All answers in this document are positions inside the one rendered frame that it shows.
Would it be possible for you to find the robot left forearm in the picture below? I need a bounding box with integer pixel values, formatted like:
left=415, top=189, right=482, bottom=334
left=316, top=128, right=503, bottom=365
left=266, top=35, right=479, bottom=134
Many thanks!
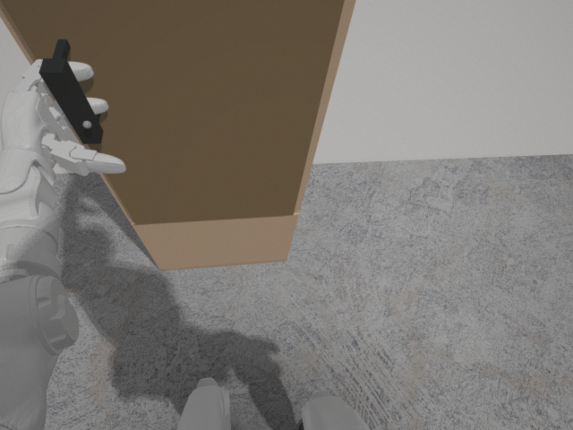
left=0, top=149, right=62, bottom=284

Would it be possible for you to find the left robot upper arm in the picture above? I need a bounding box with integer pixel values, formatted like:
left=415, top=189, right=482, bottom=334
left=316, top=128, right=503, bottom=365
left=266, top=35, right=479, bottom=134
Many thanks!
left=0, top=274, right=79, bottom=430

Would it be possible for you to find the left robot thigh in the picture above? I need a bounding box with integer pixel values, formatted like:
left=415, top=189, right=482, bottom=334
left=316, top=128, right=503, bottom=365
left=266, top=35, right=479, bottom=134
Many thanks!
left=176, top=385, right=231, bottom=430

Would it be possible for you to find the robot left hand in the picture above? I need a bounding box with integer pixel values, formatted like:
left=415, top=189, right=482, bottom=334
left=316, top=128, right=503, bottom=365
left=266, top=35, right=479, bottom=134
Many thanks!
left=1, top=59, right=126, bottom=176

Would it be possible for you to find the cupboard door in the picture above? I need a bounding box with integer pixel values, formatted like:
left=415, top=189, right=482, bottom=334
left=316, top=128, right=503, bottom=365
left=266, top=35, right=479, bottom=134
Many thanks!
left=1, top=0, right=345, bottom=225

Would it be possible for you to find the robot right shin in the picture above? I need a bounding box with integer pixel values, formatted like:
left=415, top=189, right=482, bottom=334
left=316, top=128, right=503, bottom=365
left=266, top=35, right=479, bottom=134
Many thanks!
left=309, top=390, right=329, bottom=404

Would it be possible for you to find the handle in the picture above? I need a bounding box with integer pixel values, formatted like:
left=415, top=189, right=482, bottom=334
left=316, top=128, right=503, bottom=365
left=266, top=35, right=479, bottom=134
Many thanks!
left=39, top=39, right=103, bottom=144

